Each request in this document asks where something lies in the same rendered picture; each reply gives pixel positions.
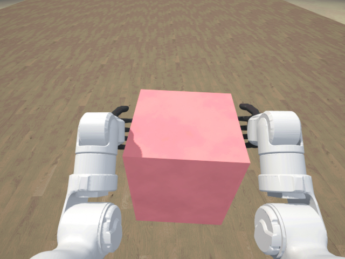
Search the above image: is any right robot upper arm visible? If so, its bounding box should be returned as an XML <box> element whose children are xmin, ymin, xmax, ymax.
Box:
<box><xmin>254</xmin><ymin>203</ymin><xmax>345</xmax><ymax>259</ymax></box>

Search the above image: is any right robot forearm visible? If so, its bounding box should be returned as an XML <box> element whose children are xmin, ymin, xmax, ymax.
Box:
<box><xmin>247</xmin><ymin>111</ymin><xmax>328</xmax><ymax>243</ymax></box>

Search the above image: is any carton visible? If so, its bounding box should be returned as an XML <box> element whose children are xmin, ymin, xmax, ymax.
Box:
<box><xmin>122</xmin><ymin>89</ymin><xmax>250</xmax><ymax>225</ymax></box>

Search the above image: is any left robot upper arm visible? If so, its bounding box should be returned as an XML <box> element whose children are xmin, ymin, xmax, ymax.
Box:
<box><xmin>30</xmin><ymin>202</ymin><xmax>122</xmax><ymax>259</ymax></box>

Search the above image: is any left robot forearm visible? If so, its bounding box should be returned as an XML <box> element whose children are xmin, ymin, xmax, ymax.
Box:
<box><xmin>57</xmin><ymin>112</ymin><xmax>125</xmax><ymax>243</ymax></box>

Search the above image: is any robot right hand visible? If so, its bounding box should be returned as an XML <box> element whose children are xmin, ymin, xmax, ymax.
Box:
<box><xmin>238</xmin><ymin>104</ymin><xmax>260</xmax><ymax>148</ymax></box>

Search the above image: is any robot left hand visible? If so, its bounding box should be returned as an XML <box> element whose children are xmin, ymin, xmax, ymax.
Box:
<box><xmin>112</xmin><ymin>106</ymin><xmax>132</xmax><ymax>149</ymax></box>

